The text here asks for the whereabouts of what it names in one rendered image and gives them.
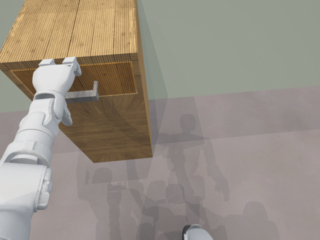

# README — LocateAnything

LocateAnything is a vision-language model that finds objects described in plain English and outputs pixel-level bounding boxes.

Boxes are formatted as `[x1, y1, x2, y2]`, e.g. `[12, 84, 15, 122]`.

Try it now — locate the robot left forearm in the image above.
[0, 90, 65, 168]

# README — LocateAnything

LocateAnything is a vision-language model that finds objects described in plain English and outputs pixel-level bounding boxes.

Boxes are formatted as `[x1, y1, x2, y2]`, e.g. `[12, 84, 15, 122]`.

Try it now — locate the cabinet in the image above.
[0, 0, 153, 163]

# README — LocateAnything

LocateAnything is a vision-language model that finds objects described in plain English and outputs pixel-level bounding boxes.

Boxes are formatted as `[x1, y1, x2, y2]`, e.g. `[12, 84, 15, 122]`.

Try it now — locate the drawer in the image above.
[12, 61, 136, 96]

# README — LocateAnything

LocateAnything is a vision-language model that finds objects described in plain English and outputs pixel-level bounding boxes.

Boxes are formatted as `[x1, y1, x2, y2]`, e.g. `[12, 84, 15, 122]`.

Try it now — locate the handle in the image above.
[64, 81, 99, 104]

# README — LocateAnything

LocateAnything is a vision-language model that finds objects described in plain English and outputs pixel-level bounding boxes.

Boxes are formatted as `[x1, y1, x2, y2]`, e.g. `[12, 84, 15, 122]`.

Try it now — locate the robot right thigh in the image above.
[184, 228, 213, 240]

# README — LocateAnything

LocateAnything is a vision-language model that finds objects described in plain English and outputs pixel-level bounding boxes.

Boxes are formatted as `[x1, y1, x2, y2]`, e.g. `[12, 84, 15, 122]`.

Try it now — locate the robot left upper arm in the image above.
[0, 162, 53, 240]

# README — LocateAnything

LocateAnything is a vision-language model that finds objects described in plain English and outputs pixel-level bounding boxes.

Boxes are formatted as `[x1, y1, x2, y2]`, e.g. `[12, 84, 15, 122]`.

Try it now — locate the robot left hand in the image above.
[32, 56, 82, 126]

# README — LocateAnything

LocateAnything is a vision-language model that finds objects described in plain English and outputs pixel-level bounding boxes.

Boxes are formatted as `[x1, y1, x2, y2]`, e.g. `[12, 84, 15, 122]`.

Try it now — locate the right robot shin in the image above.
[187, 224, 201, 232]

